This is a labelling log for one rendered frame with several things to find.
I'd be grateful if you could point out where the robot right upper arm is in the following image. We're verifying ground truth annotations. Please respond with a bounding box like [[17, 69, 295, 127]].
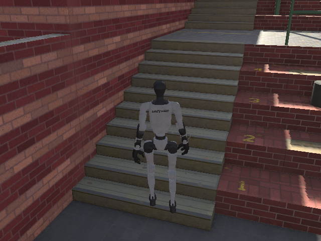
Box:
[[171, 101, 184, 129]]

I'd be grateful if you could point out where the humanoid robot head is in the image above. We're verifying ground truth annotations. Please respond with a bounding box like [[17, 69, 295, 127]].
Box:
[[152, 80, 169, 105]]

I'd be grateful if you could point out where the robot left hand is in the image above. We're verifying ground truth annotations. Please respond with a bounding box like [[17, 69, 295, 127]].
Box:
[[132, 149, 144, 164]]

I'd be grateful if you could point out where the humanoid robot torso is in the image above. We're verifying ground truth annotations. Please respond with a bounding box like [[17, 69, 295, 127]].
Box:
[[148, 100, 172, 151]]

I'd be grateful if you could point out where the robot left upper arm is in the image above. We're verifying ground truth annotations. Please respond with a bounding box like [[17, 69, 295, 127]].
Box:
[[139, 102, 150, 131]]

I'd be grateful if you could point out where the left robot forearm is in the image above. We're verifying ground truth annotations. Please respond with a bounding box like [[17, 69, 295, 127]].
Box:
[[134, 124, 144, 150]]

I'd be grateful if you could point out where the right robot forearm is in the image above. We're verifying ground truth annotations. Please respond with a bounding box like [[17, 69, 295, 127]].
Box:
[[179, 122, 188, 144]]

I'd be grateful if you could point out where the robot right hand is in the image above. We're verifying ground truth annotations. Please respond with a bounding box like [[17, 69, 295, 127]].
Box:
[[178, 143, 189, 155]]

